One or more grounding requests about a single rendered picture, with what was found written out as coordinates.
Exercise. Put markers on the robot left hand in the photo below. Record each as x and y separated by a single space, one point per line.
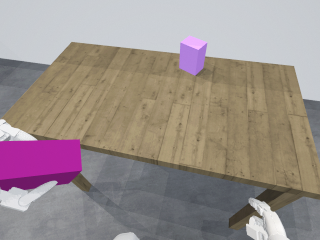
16 198

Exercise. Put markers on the sponge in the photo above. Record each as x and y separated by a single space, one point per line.
28 164

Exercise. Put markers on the table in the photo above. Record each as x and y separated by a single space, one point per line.
237 120

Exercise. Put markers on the robot right hand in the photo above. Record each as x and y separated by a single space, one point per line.
270 224

